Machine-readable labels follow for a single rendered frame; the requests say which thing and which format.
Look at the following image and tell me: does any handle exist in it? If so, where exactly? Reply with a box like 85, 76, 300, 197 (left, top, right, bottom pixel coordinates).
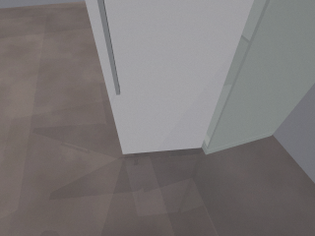
97, 0, 120, 95

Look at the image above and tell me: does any fridge door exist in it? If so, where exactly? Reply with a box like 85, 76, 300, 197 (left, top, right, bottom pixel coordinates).
85, 0, 254, 154

